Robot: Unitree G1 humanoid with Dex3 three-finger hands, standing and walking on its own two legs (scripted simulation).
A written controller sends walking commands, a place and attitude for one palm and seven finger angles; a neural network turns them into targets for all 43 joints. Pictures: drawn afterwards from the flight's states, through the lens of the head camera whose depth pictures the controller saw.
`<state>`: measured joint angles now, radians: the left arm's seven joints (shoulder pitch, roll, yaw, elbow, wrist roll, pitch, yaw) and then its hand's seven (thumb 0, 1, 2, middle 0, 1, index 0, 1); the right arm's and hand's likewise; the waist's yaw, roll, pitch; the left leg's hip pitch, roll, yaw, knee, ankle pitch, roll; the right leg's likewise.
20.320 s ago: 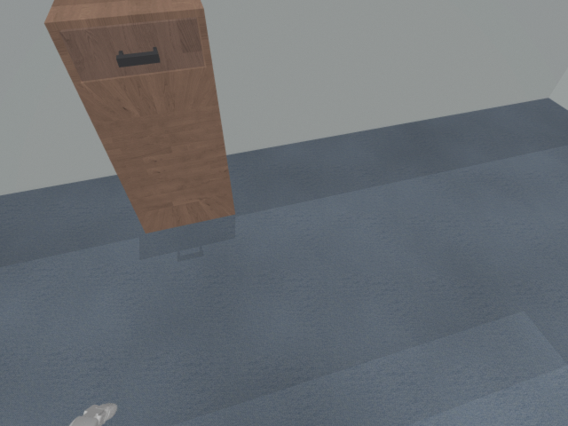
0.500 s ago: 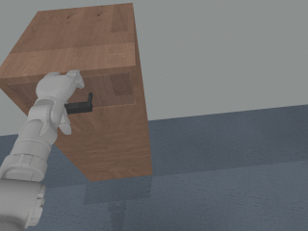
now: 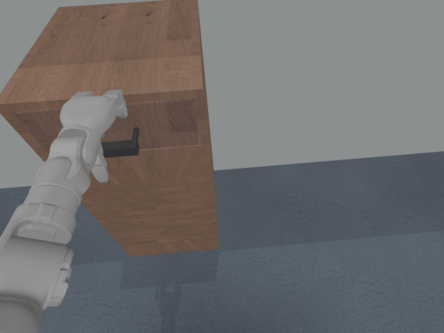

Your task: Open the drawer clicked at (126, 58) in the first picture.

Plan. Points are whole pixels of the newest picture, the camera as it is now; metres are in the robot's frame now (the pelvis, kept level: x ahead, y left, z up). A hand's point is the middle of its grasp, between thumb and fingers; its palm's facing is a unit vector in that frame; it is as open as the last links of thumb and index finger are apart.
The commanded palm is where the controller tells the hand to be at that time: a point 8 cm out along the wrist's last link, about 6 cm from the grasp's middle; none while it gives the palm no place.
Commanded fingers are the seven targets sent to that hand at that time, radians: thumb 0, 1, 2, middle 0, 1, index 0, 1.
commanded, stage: re-aim the fingers above the handle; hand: left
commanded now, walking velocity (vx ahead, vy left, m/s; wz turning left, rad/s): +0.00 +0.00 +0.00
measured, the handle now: (112, 141) +0.50 +0.25 +0.04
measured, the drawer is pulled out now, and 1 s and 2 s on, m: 0.00 0.00 0.00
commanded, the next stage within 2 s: lower the fingers behind the handle in 1.04 s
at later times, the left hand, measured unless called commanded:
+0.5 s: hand (94, 142) +0.44 +0.25 +0.10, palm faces -0.07 -0.01 -1.00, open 13.8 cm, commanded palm +0.42 +0.25 +0.16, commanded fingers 0.00 -0.50 0.30 -0.30 -1.20 -0.30 -1.20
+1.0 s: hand (82, 142) +0.43 +0.27 +0.11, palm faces -0.07 +0.01 -1.00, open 13.8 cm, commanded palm +0.42 +0.25 +0.16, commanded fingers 0.00 -0.50 0.30 -0.30 -1.20 -0.30 -1.20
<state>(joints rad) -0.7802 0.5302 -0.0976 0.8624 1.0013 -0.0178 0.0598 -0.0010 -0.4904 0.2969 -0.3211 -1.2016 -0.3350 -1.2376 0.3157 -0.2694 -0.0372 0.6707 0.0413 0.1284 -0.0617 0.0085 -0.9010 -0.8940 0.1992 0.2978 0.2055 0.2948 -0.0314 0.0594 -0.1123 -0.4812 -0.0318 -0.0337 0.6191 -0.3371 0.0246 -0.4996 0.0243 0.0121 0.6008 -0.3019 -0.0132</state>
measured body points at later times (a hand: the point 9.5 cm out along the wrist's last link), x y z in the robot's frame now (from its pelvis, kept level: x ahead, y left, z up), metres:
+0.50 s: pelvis +0.00 +0.00 +0.00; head +0.05 -0.02 +0.45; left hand +0.44 +0.25 +0.16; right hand +0.09 -0.27 -0.13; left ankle -0.03 +0.11 -0.73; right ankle -0.01 -0.11 -0.73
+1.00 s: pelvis +0.00 +0.00 +0.00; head +0.05 -0.03 +0.45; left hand +0.43 +0.27 +0.16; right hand +0.08 -0.27 -0.14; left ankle -0.03 +0.11 -0.73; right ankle -0.01 -0.11 -0.73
